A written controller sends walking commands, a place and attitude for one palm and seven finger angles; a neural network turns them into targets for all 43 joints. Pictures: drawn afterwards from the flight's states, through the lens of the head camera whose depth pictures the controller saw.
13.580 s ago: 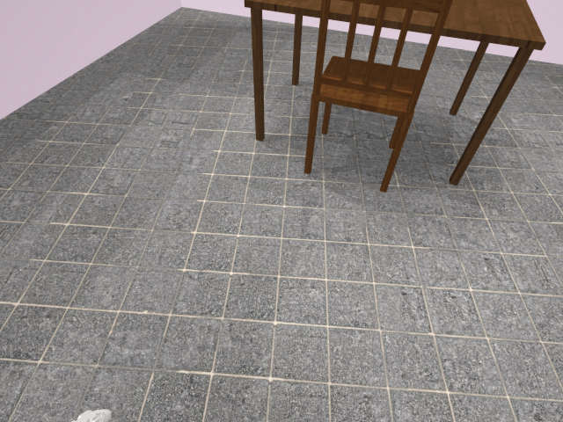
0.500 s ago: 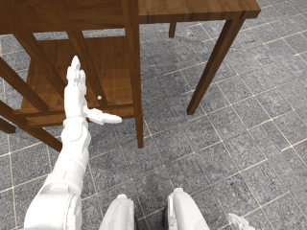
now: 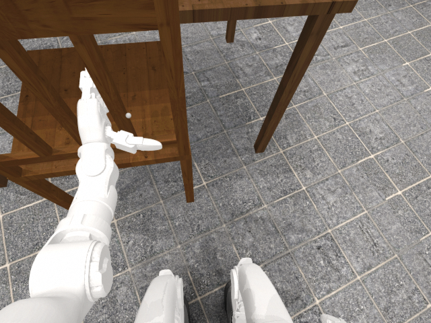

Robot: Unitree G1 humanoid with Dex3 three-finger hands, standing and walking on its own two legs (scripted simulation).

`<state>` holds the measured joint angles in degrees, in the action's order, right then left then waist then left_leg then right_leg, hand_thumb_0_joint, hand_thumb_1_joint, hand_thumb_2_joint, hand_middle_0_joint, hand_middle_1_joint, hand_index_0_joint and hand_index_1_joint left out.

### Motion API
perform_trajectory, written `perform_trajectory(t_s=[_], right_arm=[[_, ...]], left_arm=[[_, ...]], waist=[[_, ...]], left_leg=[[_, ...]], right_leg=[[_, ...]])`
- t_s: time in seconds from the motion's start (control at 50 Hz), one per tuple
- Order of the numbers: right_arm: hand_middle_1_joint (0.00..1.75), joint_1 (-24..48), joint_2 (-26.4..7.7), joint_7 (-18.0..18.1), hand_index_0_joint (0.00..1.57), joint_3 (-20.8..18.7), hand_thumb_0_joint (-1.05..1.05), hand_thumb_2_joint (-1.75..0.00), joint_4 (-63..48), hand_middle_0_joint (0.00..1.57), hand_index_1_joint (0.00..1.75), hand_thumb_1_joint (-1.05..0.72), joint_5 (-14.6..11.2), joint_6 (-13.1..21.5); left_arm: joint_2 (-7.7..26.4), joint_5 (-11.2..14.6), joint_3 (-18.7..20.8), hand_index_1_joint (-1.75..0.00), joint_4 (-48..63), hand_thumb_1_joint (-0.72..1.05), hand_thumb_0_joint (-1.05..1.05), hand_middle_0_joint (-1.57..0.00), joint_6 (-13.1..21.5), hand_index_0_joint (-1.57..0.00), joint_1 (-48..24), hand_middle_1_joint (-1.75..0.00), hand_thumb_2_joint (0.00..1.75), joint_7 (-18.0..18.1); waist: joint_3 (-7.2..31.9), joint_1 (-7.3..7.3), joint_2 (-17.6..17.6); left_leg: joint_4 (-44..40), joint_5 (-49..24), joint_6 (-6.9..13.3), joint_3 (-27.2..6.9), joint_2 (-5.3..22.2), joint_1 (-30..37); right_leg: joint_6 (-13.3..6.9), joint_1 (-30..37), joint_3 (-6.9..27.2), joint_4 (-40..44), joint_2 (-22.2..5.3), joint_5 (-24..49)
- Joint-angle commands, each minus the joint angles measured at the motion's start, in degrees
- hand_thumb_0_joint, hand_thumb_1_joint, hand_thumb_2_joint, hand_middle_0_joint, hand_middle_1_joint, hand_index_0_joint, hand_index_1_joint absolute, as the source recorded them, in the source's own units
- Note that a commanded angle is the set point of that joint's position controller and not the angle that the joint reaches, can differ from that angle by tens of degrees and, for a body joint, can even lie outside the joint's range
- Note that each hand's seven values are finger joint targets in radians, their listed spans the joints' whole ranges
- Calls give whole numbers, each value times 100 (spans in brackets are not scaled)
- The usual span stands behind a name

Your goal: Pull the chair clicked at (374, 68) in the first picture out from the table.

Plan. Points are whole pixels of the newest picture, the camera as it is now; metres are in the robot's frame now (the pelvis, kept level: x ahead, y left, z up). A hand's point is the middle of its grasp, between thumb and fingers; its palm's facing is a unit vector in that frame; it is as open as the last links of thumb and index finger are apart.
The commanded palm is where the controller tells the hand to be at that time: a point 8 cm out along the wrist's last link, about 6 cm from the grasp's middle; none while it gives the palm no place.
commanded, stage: push the fingers through the gap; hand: left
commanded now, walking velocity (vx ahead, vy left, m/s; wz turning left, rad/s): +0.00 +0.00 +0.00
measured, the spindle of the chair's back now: (57, 107) +0.49 +0.24 +0.05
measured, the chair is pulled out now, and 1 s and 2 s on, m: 0.00 0.00 0.03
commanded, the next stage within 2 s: hook a spindle and tug to test in 0.24 s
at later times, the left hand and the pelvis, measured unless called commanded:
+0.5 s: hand (128, 120) +0.47 +0.13 +0.03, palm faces +0.10 -0.99 -0.02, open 16.7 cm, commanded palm +0.44 +0.17 +0.02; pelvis +0.00 +0.00 +0.00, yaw +0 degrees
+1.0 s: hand (131, 118) +0.48 +0.12 +0.03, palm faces +0.13 -0.99 -0.03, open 9.8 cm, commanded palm +0.45 +0.16 +0.02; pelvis +0.00 +0.00 +0.00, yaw +1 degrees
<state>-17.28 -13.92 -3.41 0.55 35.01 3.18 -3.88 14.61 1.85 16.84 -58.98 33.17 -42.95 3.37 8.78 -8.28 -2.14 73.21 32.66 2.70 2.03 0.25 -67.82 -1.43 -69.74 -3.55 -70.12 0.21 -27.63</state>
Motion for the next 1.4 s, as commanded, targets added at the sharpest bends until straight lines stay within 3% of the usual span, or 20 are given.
perform_trajectory(t_s=[0.0,0.12,0.16,0.2,0.32,0.4,0.48,0.54,0.58,0.62,0.76,0.82,0.86,0.92,1.04,1.12,1.2,1.28,1.3,1.38], right_arm=[[30,-754,-884,62,20,-356,0,-90,-398,20,30,-90,-37,82],[30,-723,-887,95,20,-365,0,-90,-310,20,30,-90,-29,125],[30,-706,-876,99,20,-350,0,-90,-234,20,30,-90,-20,136],[30,-731,-899,109,20,-335,0,-90,-233,20,30,-90,3,139],[30,-670,-899,89,20,-333,0,-90,-327,20,30,-90,-25,97],[30,-672,-910,76,20,-361,0,-90,-356,20,30,-90,-19,83],[30,-638,-896,79,20,-356,0,-90,-286,20,30,-90,-21,71],[30,-645,-892,82,20,-361,0,-90,-281,20,30,-90,4,83],[30,-632,-886,80,20,-347,0,-90,-298,20,30,-90,2,79],[30,-645,-878,81,20,-331,0,-90,-296,20,30,-90,10,66],[30,-693,-870,55,20,-380,0,-90,-276,20,30,-90,11,62],[30,-709,-877,49,20,-383,0,-90,-274,20,30,-90,11,64],[30,-701,-869,45,20,-386,0,-90,-256,20,30,-90,4,65],[30,-702,-869,41,20,-373,0,-90,-232,20,30,-90,6,78],[30,-756,-896,89,20,-351,0,-90,-214,20,30,-90,12,72],[30,-723,-856,68,20,-363,0,-90,-293,20,30,-90,1,76],[30,-734,-867,53,20,-379,0,-90,-333,20,30,-90,-14,57],[30,-673,-864,26,20,-382,0,-90,-379,20,30,-90,-27,53],[30,-653,-865,19,20,-386,0,-90,-428,20,30,-90,-27,64],[30,-597,-816,-9,20,-394,0,-90,-486,20,30,-90,-52,77]], left_arm=[[686,71,-77,-8,1354,-50,0,-6,412,-6,-1721,-8,30,-59],[809,27,-29,-8,1486,-50,0,-6,528,-6,-1925,-8,30,14],[765,4,-73,-8,1279,-50,0,-6,547,-6,-2067,-8,30,34],[923,-34,44,-8,1185,-50,0,-6,575,-6,-2038,-8,30,43],[743,1,-86,-8,1057,-50,0,-6,501,-6,-1839,-8,30,-53],[604,63,-179,-30,1286,-50,0,-13,503,-13,-1912,-30,30,-24],[566,2,-242,-52,1210,-50,0,-20,507,-20,-2156,-52,30,55],[656,-35,-154,-68,1288,-50,0,-25,563,-25,-2216,-68,30,126],[706,-46,-96,-79,1145,-50,0,-29,542,-29,-2037,-79,30,131],[691,-88,-155,-90,1177,-50,0,-32,553,-32,-2195,-90,30,130],[321,-84,-436,-129,1301,-11,0,-45,535,-45,-2266,-129,47,185],[373,-81,-391,-145,1300,6,0,-50,519,-50,-2113,-145,54,182],[336,-82,-433,-145,1277,17,0,-50,519,-50,-2063,-145,59,165],[295,-90,-486,-145,1211,34,0,-50,541,-50,-2207,-145,66,150],[754,-77,-108,-145,925,68,0,-50,527,-50,-2231,-145,80,74],[499,20,-269,-145,1205,90,0,-50,537,-50,-2041,-145,90,-20],[447,76,-258,-145,1268,90,0,-50,458,-50,-1634,-145,90,13],[474,49,-276,-145,1579,90,0,-50,449,-50,-1335,-145,90,44],[398,36,-378,-145,1782,90,0,-50,471,-50,-1281,-145,90,38],[236,99,-478,-145,2021,90,0,-50,428,-50,-736,-145,90,47]], waist=[[3146,-79,-142],[2982,-63,-291],[2741,-156,-127],[2781,-105,-181],[2830,-86,-260],[3019,-113,-179],[2753,-194,-135],[3003,-137,-274],[2941,-123,-127],[2910,-130,-335],[3088,-212,-255],[3103,-146,-296],[3025,-180,-96],[2906,-199,-287],[2900,-180,-68],[3166,-111,-434],[3057,-100,-73],[3014,6,-134],[3090,42,-358],[3024,90,-87]], left_leg=[[-871,-2421,-178,-426,-12,1822],[-907,-2168,-186,-429,-22,1846],[-871,-1999,-163,-419,-27,1688],[-885,-2007,-163,-432,-41,1655],[-897,-2161,-195,-462,-27,1750],[-868,-2289,-201,-490,-14,1906],[-870,-2054,-181,-482,-20,1770],[-832,-2146,-199,-490,-29,1918],[-826,-2080,-180,-454,-39,1722],[-861,-2150,-205,-496,-32,1803],[-840,-2293,-212,-531,-2,2071],[-853,-2362,-220,-509,-11,2048],[-845,-2274,-194,-496,-3,1955],[-877,-2120,-194,-509,-16,1958],[-802,-2008,-127,-410,-67,1540],[-815,-2468,-190,-431,-44,1984],[-835,-2582,-180,-437,-20,1908],[-912,-2535,-203,-415,-12,1940],[-926,-2688,-231,-432,-2,2122],[-945,-2777,-209,-373,5,2045]], right_leg=[[-5,2219,291,764,126,2010],[-4,2096,305,828,113,1728],[11,2012,304,866,112,1595],[-10,2042,303,817,118,1602],[-18,1969,257,762,106,1681],[-10,1982,246,758,122,1748],[8,1857,257,818,107,1565],[1,1846,259,764,107,1589],[4,1974,279,772,112,1629],[-11,1865,250,720,100,1622],[-1,1779,223,761,117,1680],[-12,1869,228,755,120,1750],[-1,1924,235,793,123,1751],[-16,1782,229,810,123,1577],[-2,2127,334,820,113,1708],[-22,2049,273,752,117,1983],[-6,2169,256,767,138,2133],[-19,2241,250,796,136,2094],[-37,2160,239,758,136,2122],[-20,2415,251,819,144,2340]])
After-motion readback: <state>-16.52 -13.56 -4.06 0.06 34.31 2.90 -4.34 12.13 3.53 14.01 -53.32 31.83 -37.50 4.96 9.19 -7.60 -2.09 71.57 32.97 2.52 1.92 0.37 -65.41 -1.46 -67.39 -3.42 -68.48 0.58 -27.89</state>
